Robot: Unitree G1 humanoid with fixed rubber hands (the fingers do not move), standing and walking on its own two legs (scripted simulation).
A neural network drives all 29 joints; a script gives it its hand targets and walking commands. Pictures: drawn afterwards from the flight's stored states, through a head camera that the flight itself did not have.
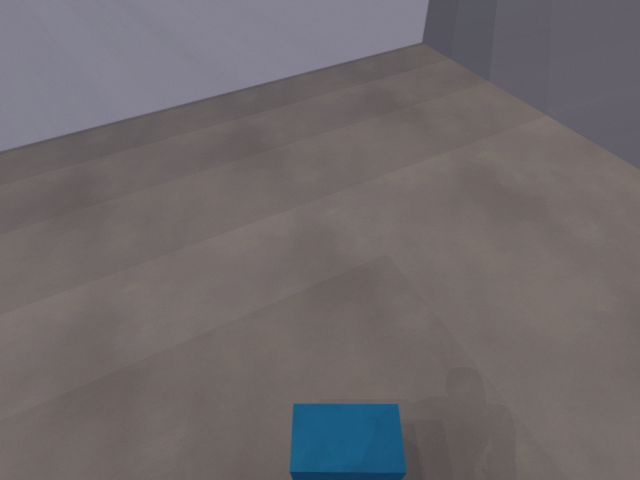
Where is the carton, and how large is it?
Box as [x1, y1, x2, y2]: [290, 404, 405, 479]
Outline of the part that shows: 293,404 290,473 293,479 401,479 404,475 405,465 397,404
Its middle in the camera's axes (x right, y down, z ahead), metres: +0.07 +0.57 +1.03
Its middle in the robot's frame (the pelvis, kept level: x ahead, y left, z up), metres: +0.33 -0.01 -0.68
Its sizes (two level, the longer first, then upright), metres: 0.274 0.155 0.203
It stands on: the floor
